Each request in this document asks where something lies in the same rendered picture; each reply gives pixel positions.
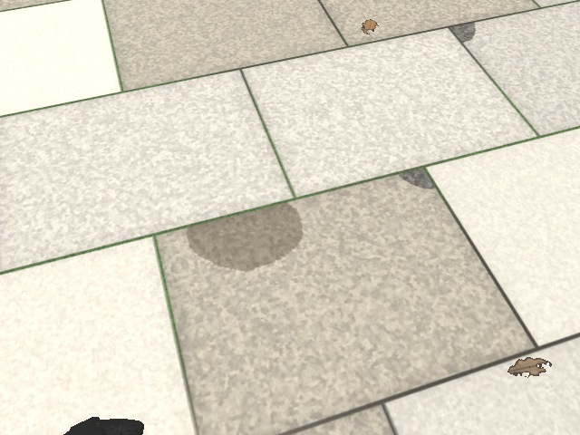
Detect robot left hand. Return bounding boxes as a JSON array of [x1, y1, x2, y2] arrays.
[[63, 417, 144, 435]]

